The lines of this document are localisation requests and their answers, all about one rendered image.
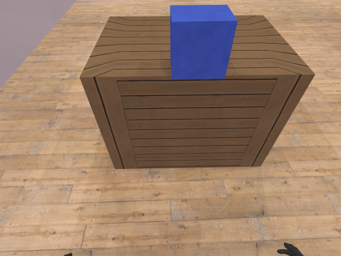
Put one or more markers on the pedestal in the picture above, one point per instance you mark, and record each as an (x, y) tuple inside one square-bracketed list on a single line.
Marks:
[(149, 121)]

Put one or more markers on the carton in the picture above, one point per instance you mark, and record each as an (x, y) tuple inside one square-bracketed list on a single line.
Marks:
[(201, 38)]

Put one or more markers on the robot right hand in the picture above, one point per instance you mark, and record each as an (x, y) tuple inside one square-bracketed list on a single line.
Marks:
[(291, 250)]

